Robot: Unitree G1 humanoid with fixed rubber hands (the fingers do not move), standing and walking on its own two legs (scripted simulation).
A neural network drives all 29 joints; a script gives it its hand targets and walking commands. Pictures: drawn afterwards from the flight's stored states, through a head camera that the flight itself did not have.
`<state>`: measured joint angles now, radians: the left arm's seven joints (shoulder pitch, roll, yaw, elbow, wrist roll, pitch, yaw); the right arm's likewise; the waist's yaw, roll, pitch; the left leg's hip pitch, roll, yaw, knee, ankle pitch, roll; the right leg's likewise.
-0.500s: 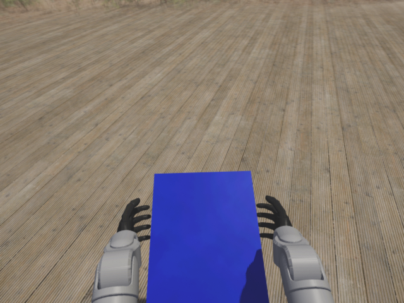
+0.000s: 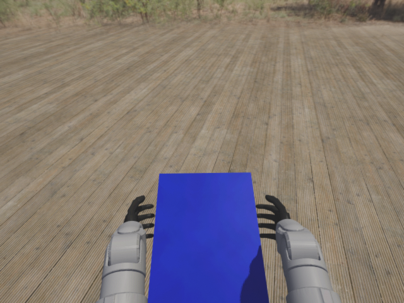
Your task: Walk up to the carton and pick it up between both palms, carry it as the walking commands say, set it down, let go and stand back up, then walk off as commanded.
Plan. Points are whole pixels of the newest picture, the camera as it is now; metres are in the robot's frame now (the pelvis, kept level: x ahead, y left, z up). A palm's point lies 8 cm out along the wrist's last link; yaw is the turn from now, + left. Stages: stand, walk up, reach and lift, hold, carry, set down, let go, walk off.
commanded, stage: set down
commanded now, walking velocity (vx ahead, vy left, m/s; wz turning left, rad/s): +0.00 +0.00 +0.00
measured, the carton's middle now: (206, 239) +0.32 +0.03 -0.04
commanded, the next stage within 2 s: none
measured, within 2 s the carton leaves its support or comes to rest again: neither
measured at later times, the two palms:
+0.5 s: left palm (144, 248) +0.28 +0.17 -0.03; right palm (277, 240) +0.32 -0.14 -0.03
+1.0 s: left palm (149, 258) +0.31 +0.18 -0.12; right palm (265, 252) +0.35 -0.13 -0.13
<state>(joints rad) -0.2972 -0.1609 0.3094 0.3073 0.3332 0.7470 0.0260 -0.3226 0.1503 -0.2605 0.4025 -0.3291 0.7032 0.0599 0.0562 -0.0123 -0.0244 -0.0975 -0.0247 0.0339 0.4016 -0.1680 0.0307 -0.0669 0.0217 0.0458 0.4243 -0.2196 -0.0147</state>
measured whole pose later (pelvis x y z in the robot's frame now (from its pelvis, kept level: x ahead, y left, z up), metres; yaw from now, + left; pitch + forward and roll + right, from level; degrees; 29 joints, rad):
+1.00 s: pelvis -0.03 -0.01 -0.08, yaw +1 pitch +26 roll +0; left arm -0.51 -0.19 0.47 0.44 0.30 0.32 0.00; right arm -0.55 0.15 -0.42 0.53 -0.30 0.30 -0.01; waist 0.06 -0.03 -0.13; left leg -1.12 -0.01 0.01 0.93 -0.27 0.02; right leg -1.08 0.04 0.00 0.96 -0.34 -0.02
